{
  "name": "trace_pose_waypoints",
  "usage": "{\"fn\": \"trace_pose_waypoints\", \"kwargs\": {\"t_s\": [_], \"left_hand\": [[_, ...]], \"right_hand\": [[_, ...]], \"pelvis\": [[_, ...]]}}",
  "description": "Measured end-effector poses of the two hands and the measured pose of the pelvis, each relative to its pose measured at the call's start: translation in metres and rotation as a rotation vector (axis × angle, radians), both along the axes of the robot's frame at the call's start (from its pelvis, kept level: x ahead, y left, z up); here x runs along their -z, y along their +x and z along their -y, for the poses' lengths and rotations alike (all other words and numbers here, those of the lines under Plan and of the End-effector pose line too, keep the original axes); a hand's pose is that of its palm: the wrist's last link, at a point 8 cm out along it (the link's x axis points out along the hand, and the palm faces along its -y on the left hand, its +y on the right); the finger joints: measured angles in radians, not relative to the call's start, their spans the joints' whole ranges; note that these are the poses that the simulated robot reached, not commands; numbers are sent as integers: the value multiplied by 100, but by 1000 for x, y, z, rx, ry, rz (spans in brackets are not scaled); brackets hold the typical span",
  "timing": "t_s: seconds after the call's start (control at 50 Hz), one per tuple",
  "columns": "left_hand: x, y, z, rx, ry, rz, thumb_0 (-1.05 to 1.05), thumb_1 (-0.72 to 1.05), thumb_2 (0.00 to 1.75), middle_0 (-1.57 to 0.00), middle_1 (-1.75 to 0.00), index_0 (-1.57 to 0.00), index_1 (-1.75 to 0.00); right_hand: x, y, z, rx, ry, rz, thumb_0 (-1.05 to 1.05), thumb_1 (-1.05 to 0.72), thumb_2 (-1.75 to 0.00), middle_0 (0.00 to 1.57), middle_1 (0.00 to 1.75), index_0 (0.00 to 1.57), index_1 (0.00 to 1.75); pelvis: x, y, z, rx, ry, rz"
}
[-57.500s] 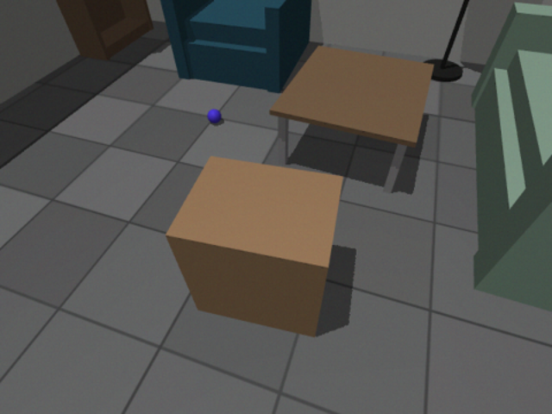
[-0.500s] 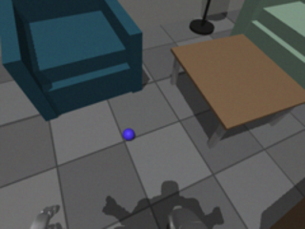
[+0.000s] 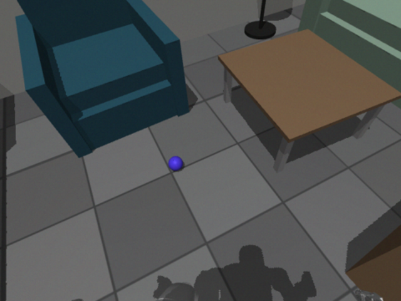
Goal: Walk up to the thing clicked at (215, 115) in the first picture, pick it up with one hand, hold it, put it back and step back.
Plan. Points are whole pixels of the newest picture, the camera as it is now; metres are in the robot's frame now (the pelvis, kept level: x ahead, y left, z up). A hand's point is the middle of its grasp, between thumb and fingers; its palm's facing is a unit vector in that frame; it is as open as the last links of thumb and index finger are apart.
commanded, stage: step back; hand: left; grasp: from above
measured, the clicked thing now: (175, 163) +0.90 +0.24 -0.72
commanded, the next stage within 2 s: stand in 1.72 s
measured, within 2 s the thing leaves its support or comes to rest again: neither
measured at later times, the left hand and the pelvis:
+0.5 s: hand out of the picture -0.09 +0.24 -0.17, palm faces -0.02 -0.93 -0.38, open 7.4 cm; pelvis -0.18 -0.04 -0.02, yaw -2 degrees
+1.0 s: hand out of the picture -0.23 +0.23 -0.14, palm faces +0.11 -0.92 -0.38, open 7.4 cm; pelvis -0.27 -0.06 +0.00, yaw +5 degrees
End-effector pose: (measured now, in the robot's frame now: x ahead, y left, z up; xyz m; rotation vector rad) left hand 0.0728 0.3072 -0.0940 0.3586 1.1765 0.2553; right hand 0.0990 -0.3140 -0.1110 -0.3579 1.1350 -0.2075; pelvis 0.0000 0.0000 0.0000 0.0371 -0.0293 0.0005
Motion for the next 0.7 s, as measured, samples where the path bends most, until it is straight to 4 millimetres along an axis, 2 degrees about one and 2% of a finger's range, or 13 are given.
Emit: {"fn": "trace_pose_waypoints", "kwargs": {"t_s": [0.08, 0.14, 0.2, 0.28, 0.38, 0.46, 0.52, 0.56, 0.62, 0.7], "left_hand": [[0, -1, -6, 21, 18, 72, 1, 90, 90, -21, -30, -20, -30], [11, -5, -13, 19, 9, 135, 1, 90, 90, -20, -30, -20, -30], [21, -22, -12, 1, -20, 145, 1, 91, 90, -20, -30, -20, -30], [21, -55, 1, -10, -67, 96, 1, 91, 90, -20, -30, -20, -30], [25, -106, 11, -6, -72, 42, 1, 91, 90, -20, -30, -20, -30], [33, -148, 21, 13, -46, -8, 1, 91, 90, -20, -30, -20, -30], [37, -180, 34, 17, -22, -31, 1, 91, 90, -20, -30, -20, -30], [33, -205, 45, 7, -21, -40, 1, 91, 90, -20, -30, -20, -30], [20, -240, 55, -15, -15, -46, 1, 91, 90, -20, -30, -20, -30], [5, -269, 58, -41, 7, -45, 1, 90, 90, -21, -30, -20, -30]], "right_hand": [[4, -44, 1, -15, -27, -71, 1, -90, -90, 21, 30, 20, 29], [9, -73, -4, -38, -51, -107, 1, -90, -90, 21, 30, 20, 29], [3, -99, -13, -44, -47, -122, 1, -90, -90, 21, 30, 20, 29], [-14, -120, -11, -52, -57, -94, 1, -90, -90, 21, 30, 20, 30], [-26, -126, 6, -60, -83, -9, 1, -90, -90, 21, 30, 21, 30], [-24, -133, 26, -72, -91, 66, 1, -90, -90, 21, 30, 20, 30], [-12, -146, 47, -70, -80, 108, 1, -90, -90, 21, 30, 20, 30], [-5, -161, 57, -53, -67, 107, 1, -90, -90, 21, 30, 20, 30], [-2, -189, 62, -28, -38, 69, 1, -90, -90, 21, 30, 20, 29], [2, -230, 65, -27, -11, 10, 1, -90, -90, 21, 30, 20, 29]], "pelvis": [[4, -27, -1, -35, -20, -14], [14, -52, -4, -75, -32, -4], [13, -75, -2, -53, 12, 27], [2, -97, 2, -65, -51, 18], [0, -130, 14, -28, -59, -5], [9, -163, 30, 11, -46, -3], [20, -189, 44, 32, -48, 11], [20, -205, 51, 5, -87, 34], [12, -219, 59, 15, -22, 24], [4, -235, 62, -8, 1, 5]]}}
